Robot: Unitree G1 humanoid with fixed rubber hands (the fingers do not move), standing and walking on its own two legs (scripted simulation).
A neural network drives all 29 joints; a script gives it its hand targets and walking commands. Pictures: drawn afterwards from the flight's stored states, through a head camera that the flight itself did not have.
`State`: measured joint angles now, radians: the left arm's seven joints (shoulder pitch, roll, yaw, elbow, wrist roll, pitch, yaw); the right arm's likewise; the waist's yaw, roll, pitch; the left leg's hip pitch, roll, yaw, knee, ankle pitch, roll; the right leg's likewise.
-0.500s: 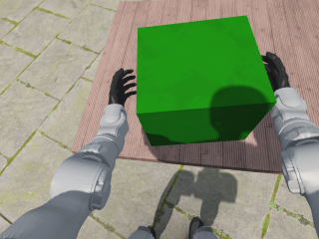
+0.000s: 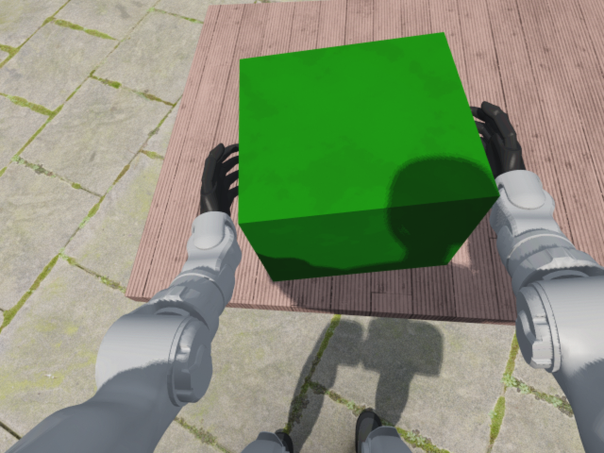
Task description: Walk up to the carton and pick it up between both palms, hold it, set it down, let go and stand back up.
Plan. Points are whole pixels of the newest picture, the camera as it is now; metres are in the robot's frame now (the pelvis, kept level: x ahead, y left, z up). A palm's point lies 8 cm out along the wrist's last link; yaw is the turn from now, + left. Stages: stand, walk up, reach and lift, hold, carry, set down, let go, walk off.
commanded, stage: reach and lift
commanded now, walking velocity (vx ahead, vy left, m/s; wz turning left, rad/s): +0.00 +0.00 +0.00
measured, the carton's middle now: (350, 169) +0.52 +0.00 -0.03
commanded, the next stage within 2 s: none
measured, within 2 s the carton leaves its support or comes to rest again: leaves its support in 1.58 s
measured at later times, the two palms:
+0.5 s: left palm (216, 208) +0.43 +0.17 +0.00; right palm (499, 174) +0.48 -0.19 +0.02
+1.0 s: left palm (217, 209) +0.43 +0.17 +0.00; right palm (499, 175) +0.48 -0.19 +0.02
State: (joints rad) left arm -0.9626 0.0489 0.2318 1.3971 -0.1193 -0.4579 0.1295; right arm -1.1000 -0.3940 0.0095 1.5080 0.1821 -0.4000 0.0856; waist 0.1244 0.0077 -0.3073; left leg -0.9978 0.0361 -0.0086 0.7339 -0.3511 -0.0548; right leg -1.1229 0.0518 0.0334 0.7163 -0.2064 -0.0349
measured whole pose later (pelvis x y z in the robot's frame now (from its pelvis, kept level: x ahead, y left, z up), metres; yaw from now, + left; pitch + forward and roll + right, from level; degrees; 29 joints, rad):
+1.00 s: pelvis +0.01 +0.00 +0.02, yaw +0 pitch +33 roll +1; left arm -0.82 -0.01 0.43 1.22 0.09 -0.52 0.13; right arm -0.99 -0.31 -0.40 1.45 -0.23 -0.56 0.07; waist 0.08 0.02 -0.24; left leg -0.86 0.04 -0.01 0.58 -0.30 -0.05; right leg -0.97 0.05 0.03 0.55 -0.15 -0.03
